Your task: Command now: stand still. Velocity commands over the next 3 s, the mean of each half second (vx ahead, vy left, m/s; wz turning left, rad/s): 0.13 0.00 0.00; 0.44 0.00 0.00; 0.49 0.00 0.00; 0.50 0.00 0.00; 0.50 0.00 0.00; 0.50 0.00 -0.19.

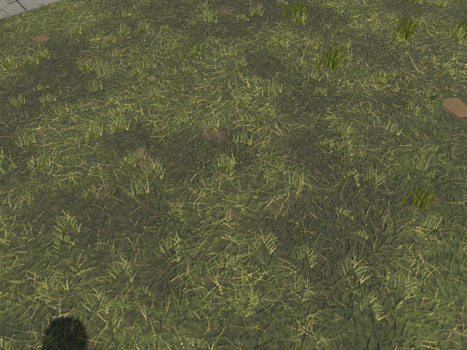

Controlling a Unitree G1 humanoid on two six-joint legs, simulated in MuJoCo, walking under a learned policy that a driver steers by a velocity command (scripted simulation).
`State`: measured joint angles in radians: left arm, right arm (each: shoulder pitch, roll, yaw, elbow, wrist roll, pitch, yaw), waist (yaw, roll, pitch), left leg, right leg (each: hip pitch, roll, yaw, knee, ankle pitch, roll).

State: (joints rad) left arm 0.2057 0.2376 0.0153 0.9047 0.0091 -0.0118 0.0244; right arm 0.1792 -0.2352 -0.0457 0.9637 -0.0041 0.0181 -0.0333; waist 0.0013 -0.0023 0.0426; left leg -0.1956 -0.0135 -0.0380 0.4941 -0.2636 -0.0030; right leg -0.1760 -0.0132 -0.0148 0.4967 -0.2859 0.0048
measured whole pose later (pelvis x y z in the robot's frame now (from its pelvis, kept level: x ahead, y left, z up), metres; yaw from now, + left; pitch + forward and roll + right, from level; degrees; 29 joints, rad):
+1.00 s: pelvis +0.30 -0.03 -0.01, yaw +0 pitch +0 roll +0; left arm 0.08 0.26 0.04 0.87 -0.01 -0.09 -0.04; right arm 0.36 -0.25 -0.03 1.05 0.03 -0.10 0.00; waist -0.03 0.01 0.06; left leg -0.25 0.02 -0.06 1.18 -0.41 0.04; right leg -0.40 0.03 -0.07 0.54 -0.15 -0.07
